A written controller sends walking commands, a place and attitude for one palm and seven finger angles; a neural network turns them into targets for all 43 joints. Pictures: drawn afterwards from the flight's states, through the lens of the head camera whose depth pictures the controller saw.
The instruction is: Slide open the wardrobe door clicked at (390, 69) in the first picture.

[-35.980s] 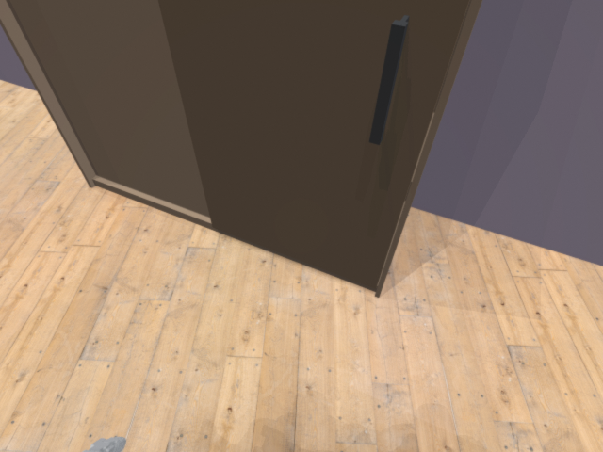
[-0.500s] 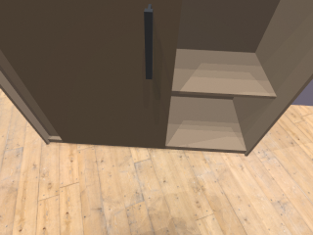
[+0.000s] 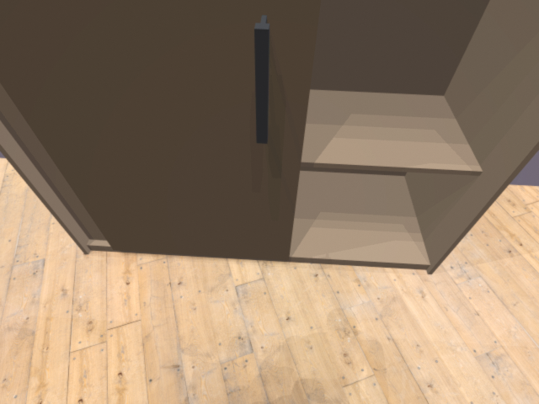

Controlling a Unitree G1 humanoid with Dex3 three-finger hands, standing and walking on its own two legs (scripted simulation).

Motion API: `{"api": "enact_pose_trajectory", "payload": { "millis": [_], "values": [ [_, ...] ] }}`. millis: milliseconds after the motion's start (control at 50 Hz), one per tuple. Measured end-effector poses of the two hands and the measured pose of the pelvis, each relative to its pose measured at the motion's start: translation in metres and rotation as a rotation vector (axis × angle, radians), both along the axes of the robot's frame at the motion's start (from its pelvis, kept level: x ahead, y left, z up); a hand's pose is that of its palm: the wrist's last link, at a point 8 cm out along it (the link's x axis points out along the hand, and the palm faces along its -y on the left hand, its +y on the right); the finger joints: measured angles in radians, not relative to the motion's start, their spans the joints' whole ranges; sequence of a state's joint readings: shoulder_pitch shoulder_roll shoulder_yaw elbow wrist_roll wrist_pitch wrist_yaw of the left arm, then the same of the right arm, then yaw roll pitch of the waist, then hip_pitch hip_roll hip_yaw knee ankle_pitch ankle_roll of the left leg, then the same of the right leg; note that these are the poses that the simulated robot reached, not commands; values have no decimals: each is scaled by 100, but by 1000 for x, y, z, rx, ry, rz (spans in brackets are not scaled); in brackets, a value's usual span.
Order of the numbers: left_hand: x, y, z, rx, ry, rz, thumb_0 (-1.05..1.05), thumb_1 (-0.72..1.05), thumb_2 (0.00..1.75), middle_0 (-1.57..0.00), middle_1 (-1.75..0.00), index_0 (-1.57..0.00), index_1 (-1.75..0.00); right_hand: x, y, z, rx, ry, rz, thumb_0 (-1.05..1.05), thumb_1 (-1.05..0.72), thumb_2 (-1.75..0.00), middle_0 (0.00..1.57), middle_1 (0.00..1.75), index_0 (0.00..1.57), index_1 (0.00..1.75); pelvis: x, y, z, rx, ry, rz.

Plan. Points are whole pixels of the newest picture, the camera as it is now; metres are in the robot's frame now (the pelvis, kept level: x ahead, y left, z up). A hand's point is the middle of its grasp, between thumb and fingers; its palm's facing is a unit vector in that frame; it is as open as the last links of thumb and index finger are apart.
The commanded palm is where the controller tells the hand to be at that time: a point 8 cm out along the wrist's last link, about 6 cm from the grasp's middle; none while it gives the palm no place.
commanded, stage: look to check the result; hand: right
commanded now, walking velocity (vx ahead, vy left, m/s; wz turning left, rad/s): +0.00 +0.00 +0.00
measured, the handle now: (263, 85) +0.71 +0.06 +0.09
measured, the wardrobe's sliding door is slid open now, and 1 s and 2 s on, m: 0.59 0.59 0.59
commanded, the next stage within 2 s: stand and wait in 0.44 s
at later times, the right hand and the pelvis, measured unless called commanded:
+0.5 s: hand out of the picture +0.03 -0.18 -0.17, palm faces +0.05 +0.98 -0.19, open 7.4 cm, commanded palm none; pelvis +0.01 +0.00 +0.00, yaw +0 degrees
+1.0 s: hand out of the picture +0.02 -0.18 -0.17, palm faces +0.05 +0.98 -0.19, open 7.4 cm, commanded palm none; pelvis +0.00 +0.00 +0.00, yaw +0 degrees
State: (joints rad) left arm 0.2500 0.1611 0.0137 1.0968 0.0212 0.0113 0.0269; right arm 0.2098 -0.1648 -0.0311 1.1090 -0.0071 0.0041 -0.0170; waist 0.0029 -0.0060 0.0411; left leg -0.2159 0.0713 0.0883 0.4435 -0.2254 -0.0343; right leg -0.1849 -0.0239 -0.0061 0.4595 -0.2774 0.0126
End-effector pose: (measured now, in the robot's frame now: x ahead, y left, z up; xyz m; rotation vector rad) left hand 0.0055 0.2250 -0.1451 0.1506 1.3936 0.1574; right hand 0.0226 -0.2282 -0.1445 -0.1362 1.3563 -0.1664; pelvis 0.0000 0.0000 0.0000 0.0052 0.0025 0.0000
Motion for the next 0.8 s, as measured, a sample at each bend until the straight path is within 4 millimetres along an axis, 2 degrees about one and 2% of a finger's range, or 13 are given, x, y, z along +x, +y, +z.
{"api": "enact_pose_trajectory", "payload": {
  "millis": [200,400,580,800],
  "values": [
    [9,5,2,8,-1,-8,0,92,90,-20,-30,-20,-30,-5,4,-1,6,28,-8,1,-90,-89,20,30,20,30,4,3,1,2,-1,0],
    [13,6,3,14,-10,-10,0,92,90,-20,-30,-20,-30,-1,4,-1,7,16,-8,1,-90,-89,20,30,20,30,7,4,2,2,-7,0],
    [10,5,3,11,-9,-11,0,92,90,-20,-30,-20,-30,3,3,1,4,-3,-7,1,-90,-89,20,30,20,30,6,4,2,2,-12,-2],
    [2,3,4,6,2,-5,0,91,90,-20,-30,-20,-30,-3,1,1,2,5,-7,1,-90,-89,20,30,20,30,4,3,3,2,-16,-1]
  ]
}}
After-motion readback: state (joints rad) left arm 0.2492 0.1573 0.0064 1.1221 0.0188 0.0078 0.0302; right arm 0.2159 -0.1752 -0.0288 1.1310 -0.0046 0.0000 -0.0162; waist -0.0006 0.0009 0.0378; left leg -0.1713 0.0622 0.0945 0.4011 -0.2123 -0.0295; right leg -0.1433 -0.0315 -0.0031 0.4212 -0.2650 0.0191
